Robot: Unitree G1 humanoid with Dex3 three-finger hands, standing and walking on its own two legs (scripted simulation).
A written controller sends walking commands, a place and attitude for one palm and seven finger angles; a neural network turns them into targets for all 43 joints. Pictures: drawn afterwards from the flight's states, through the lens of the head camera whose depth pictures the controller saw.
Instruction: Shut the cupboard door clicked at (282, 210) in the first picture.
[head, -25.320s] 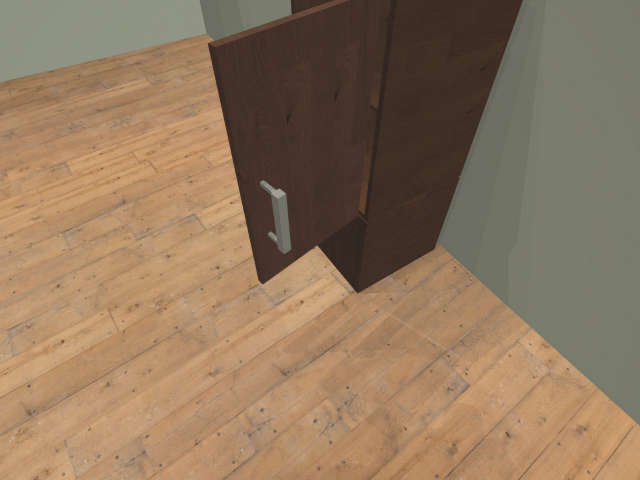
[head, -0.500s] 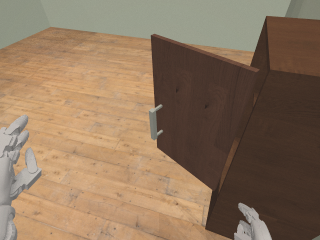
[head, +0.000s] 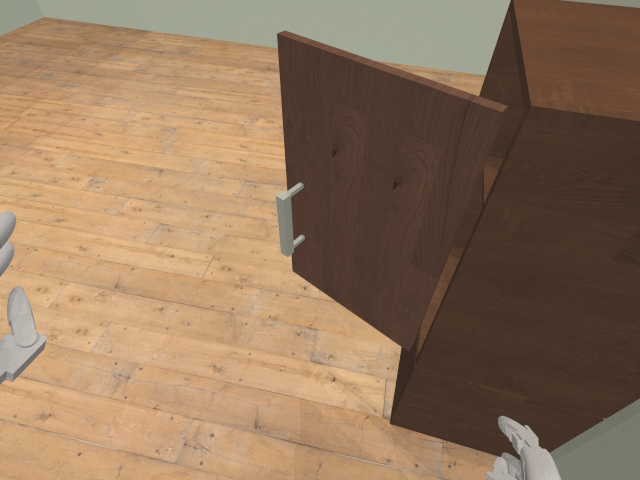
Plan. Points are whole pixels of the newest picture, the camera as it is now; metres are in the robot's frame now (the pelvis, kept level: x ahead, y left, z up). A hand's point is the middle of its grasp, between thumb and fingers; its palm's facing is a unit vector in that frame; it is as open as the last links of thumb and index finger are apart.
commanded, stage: step back with the hand held close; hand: left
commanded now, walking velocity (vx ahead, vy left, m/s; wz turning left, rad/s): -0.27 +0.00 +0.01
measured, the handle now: (292, 220) +0.63 +0.10 -0.10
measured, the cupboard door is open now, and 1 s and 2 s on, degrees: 66 66 66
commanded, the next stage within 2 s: stop stepping back and stand still in 1.02 s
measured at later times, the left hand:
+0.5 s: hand out of the picture +0.15 +0.29 +0.18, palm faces +0.51 -0.73 -0.44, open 7.4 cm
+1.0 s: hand out of the picture +0.05 +0.21 +0.18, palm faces +0.38 -0.76 -0.52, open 7.4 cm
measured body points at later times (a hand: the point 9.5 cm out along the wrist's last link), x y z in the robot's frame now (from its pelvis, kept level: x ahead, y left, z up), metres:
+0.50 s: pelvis -0.04 +0.01 +0.00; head -0.04 +0.03 +0.45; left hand +0.11 +0.33 +0.20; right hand +0.13 -0.23 -0.08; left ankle -0.01 +0.05 -0.73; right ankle -0.07 -0.13 -0.72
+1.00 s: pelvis -0.16 -0.05 +0.01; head -0.15 -0.04 +0.46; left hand +0.03 +0.25 +0.20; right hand +0.00 -0.32 -0.07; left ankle -0.15 +0.06 -0.69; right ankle -0.21 -0.13 -0.73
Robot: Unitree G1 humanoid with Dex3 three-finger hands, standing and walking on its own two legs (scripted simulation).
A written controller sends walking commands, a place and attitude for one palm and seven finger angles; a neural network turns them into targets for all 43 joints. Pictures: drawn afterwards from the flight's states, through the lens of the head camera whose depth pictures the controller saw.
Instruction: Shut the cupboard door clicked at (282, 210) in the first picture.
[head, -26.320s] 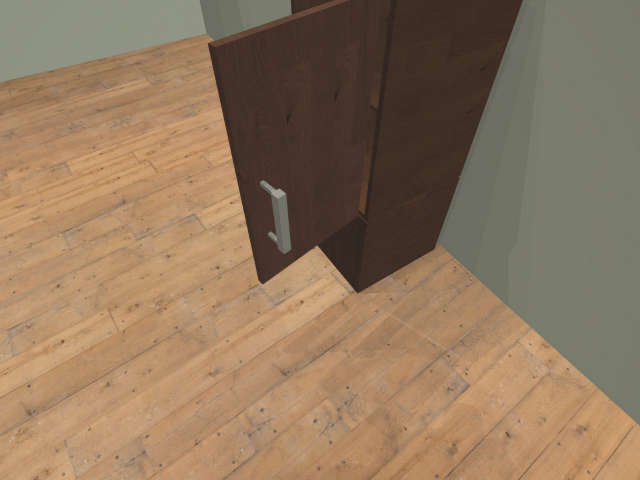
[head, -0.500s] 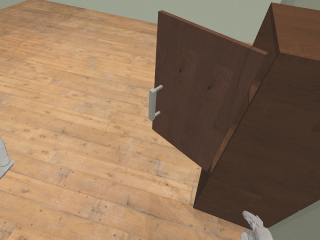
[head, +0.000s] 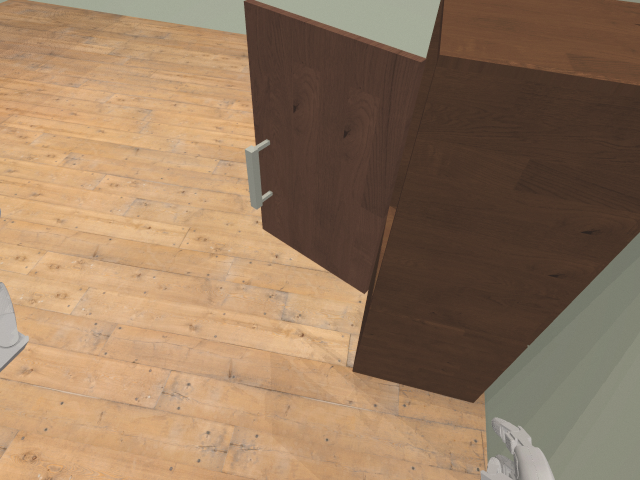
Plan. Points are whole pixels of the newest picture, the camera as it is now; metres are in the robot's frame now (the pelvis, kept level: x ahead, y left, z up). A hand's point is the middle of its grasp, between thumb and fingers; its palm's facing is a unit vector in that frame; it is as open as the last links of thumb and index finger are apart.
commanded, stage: step back with the hand held close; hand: left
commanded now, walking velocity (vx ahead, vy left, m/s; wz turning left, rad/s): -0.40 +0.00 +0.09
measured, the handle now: (260, 175) +0.78 +0.19 -0.11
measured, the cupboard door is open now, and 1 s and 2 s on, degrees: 66 66 66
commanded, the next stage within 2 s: stop stepping back and stand still in 0.02 s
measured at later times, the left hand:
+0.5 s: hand out of the picture +0.00 +0.31 +0.17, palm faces +0.60 -0.74 -0.30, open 7.4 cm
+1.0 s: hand out of the picture -0.06 +0.31 +0.17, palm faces +0.59 -0.71 -0.38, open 7.4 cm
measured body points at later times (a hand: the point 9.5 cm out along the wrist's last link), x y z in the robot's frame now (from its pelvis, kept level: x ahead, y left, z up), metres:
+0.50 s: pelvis -0.15 +0.02 -0.01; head -0.20 +0.04 +0.44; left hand -0.03 +0.34 +0.19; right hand +0.02 -0.19 -0.08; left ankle -0.09 +0.12 -0.72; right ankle -0.13 -0.09 -0.74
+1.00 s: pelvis -0.22 +0.02 +0.00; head -0.26 +0.03 +0.45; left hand -0.09 +0.35 +0.19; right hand -0.07 -0.22 -0.09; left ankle -0.19 +0.16 -0.70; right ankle -0.19 -0.06 -0.74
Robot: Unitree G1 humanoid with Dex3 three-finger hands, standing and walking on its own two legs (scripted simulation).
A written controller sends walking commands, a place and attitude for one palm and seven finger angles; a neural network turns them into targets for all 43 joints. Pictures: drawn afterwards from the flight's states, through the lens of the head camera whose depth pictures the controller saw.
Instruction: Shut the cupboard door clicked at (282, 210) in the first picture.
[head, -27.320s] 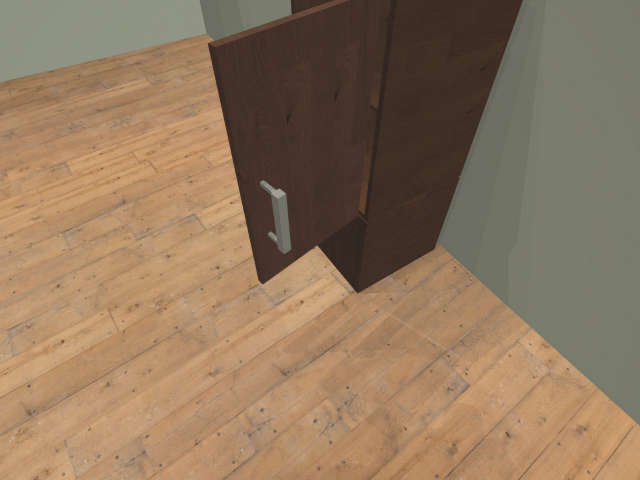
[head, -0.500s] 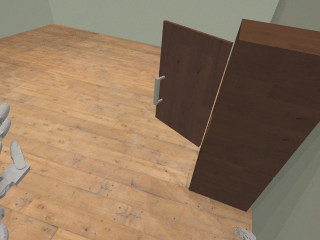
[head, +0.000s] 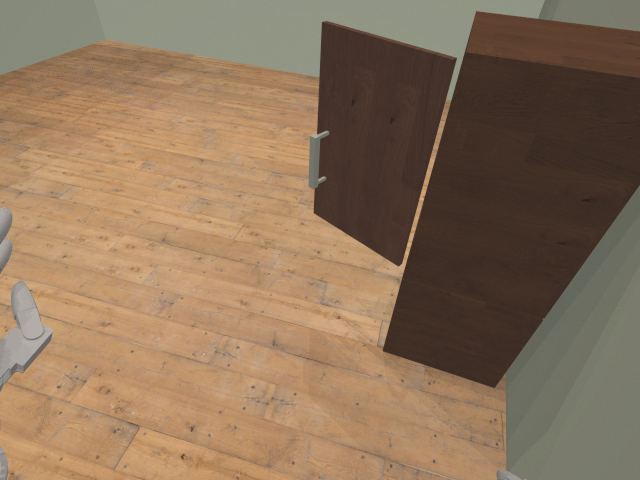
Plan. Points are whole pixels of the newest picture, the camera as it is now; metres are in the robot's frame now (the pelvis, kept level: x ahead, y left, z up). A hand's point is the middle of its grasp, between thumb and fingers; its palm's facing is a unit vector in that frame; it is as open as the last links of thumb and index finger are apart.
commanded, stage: stop stepping back and stand still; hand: left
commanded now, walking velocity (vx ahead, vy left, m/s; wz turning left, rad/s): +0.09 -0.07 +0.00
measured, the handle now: (319, 160) +1.01 +0.08 -0.11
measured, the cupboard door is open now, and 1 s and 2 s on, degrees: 66 66 66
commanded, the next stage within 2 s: let the arm hang, fingers relaxed in 1.34 s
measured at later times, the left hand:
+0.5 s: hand (63, 300) +0.24 +0.29 +0.16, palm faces +0.45 -0.77 -0.45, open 7.4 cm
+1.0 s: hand (31, 308) +0.23 +0.32 +0.16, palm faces +0.45 -0.79 -0.43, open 7.4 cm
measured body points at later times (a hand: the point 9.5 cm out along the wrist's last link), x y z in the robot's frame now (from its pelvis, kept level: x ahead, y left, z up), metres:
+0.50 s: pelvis +0.04 +0.02 +0.00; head +0.04 +0.03 +0.45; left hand +0.21 +0.33 +0.18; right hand +0.19 -0.20 -0.10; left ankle +0.02 +0.15 -0.74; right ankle +0.03 -0.07 -0.74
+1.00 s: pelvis +0.03 +0.05 +0.00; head +0.02 +0.06 +0.45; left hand +0.20 +0.36 +0.18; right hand +0.18 -0.18 -0.08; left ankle +0.02 +0.15 -0.74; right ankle +0.03 -0.07 -0.74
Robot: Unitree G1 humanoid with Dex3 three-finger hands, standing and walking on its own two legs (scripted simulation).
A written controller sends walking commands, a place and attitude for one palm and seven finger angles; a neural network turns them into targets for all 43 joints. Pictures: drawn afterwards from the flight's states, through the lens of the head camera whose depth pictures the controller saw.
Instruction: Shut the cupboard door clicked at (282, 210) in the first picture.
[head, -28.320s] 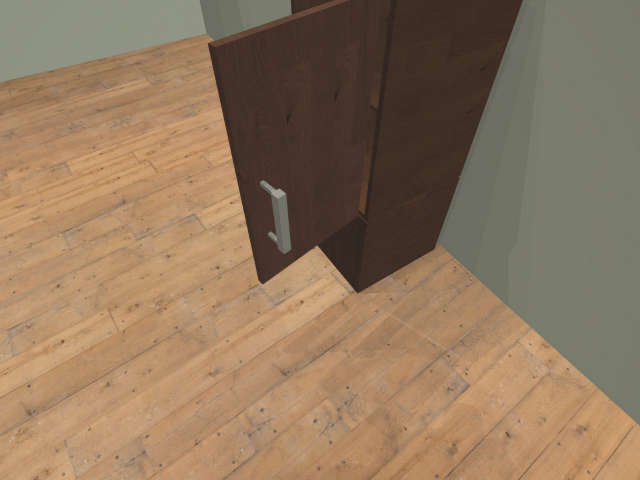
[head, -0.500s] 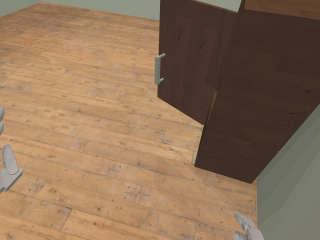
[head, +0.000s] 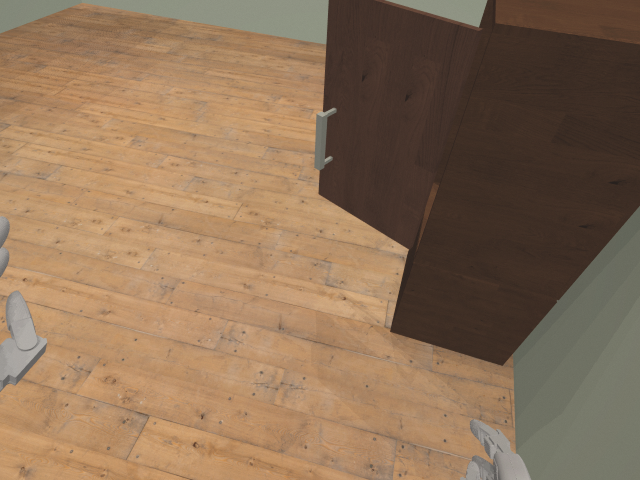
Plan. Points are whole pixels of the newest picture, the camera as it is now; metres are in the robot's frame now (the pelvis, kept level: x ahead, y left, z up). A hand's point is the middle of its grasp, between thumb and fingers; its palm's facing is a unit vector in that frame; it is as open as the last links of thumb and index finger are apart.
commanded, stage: stop stepping back and stand still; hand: left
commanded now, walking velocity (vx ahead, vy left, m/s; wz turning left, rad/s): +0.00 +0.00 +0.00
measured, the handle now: (325, 139) +0.98 +0.04 -0.11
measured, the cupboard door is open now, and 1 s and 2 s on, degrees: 66 66 66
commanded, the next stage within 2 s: let the arm hang, fingers relaxed in 0.34 s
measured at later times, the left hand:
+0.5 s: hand (58, 374) +0.19 +0.28 +0.10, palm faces +0.34 -0.81 -0.48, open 7.4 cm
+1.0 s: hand out of the picture -0.05 +0.21 -0.17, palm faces +0.00 -0.97 -0.26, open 7.3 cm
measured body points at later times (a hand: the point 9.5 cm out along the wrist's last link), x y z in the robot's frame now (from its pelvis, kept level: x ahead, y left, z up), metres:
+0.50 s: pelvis -0.02 +0.01 +0.00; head -0.02 +0.01 +0.45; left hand +0.17 +0.32 +0.13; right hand +0.15 -0.23 -0.10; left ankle +0.00 +0.11 -0.74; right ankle +0.00 -0.12 -0.74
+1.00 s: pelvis -0.02 +0.00 +0.00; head -0.01 +0.01 +0.45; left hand -0.05 +0.26 -0.15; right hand -0.04 -0.27 -0.14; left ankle +0.00 +0.10 -0.74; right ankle +0.00 -0.12 -0.74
